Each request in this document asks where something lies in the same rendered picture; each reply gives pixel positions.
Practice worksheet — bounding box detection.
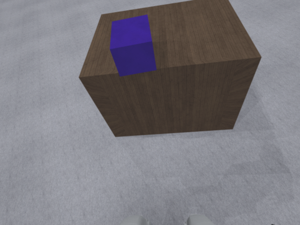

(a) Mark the robot right thigh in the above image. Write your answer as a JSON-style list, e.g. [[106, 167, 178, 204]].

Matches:
[[184, 214, 215, 225]]

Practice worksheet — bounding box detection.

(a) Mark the robot thigh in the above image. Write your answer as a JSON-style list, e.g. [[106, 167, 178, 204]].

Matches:
[[119, 215, 151, 225], [184, 214, 215, 225]]

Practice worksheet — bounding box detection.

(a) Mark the robot left thigh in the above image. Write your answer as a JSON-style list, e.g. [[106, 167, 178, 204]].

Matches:
[[119, 215, 151, 225]]

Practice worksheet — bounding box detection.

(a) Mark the carton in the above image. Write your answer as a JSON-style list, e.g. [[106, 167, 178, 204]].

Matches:
[[110, 15, 157, 76]]

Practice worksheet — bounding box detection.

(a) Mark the pedestal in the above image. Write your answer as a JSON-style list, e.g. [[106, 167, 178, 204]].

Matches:
[[79, 0, 261, 137]]

